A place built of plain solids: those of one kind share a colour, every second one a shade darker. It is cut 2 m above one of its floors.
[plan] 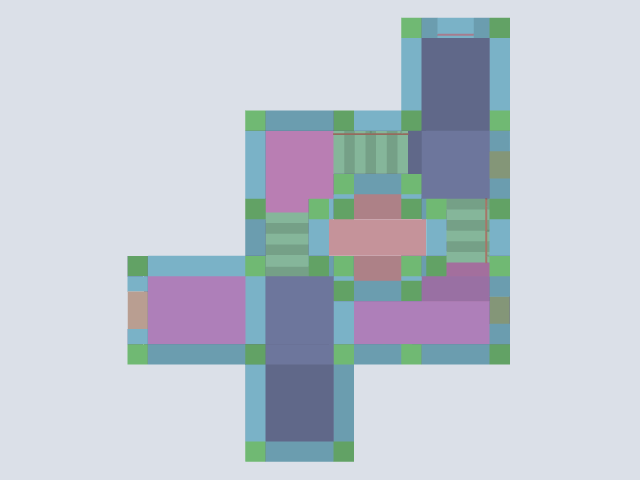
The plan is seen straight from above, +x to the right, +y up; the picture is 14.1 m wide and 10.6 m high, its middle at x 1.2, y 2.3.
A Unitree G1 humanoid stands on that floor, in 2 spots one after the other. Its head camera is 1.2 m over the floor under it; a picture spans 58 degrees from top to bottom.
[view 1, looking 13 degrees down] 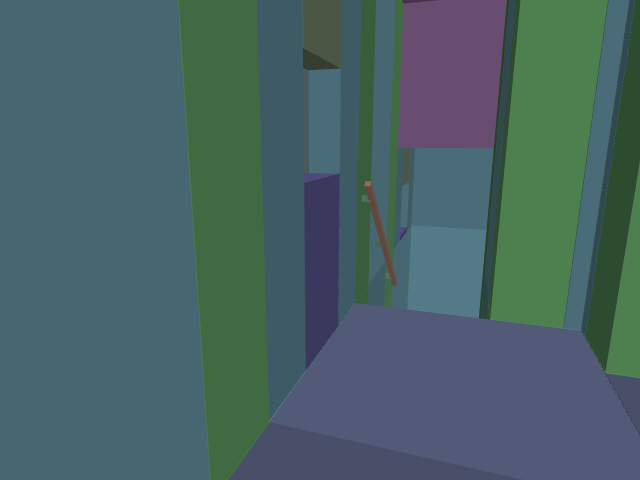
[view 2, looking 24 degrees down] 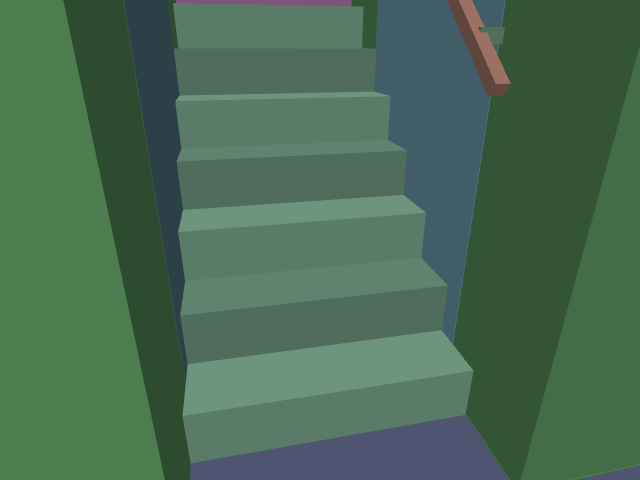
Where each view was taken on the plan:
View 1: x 4.20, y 6.21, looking -71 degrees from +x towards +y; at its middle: wall_sill_win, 2.37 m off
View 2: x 4.17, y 3.96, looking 168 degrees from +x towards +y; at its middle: tread_slab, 1.67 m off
